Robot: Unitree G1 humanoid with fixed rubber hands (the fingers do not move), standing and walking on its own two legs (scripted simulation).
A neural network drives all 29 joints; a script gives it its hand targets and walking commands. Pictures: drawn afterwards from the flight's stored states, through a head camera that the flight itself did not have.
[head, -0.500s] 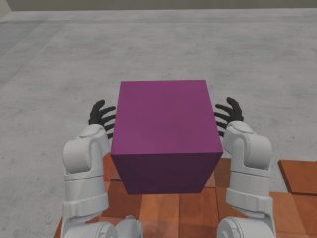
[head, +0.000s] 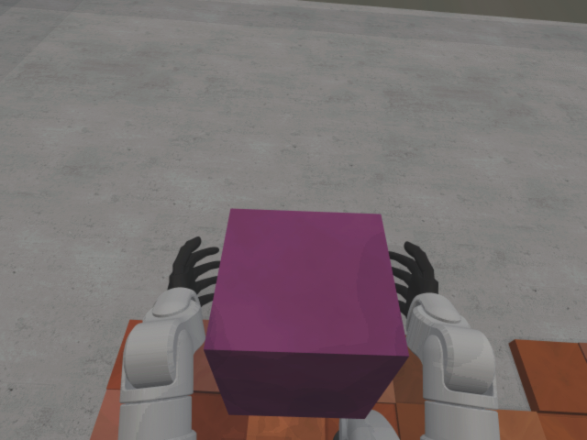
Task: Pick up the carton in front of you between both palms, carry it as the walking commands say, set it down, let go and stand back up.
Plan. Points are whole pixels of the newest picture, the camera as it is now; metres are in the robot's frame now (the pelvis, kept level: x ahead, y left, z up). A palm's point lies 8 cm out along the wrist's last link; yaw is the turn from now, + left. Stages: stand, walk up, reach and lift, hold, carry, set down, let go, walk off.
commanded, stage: carry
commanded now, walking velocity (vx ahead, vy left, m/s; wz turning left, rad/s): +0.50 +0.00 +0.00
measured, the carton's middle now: (301, 319) +0.30 +0.00 -0.03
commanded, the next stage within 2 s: none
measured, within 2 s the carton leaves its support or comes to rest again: neither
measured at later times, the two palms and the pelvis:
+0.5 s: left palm (203, 141) +0.59 +0.17 +0.05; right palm (368, 131) +0.64 -0.13 +0.05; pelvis +0.28 -0.03 -0.03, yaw +6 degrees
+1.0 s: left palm (215, 51) +0.89 +0.19 +0.07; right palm (351, 59) +0.88 -0.12 +0.07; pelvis +0.55 +0.02 -0.02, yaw +4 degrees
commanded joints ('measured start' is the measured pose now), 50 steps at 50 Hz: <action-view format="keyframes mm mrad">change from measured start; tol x32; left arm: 1 -434 -817 -604 -131 -158 -23 6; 23 -910 -797 -490 108 -212 -24 41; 50 -718 -668 -417 56 -124 -34 56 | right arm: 1 -402 771 550 -123 141 -22 12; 15 -866 603 442 112 153 -21 -83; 50 -797 717 539 12 198 -39 -53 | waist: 1 -7 79 -356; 13 22 130 -353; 16 63 -266 -580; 50 -57 115 -431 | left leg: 1 466 275 -211 -10 506 -12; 13 264 203 -98 351 949 -63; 17 -530 -33 -139 1347 -312 -113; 35 -314 64 0 337 69 -63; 40 488 387 -570 250 610 221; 50 204 266 -204 211 361 26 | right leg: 1 -179 4 -26 -8 50 -6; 14 565 153 -203 -465 235 -129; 17 1080 -316 582 -420 244 -402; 22 528 -171 374 -551 -222 -268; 37 539 -53 20 -235 376 -161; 40 -149 151 -20 337 -451 -56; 50 78 35 26 -249 68 -50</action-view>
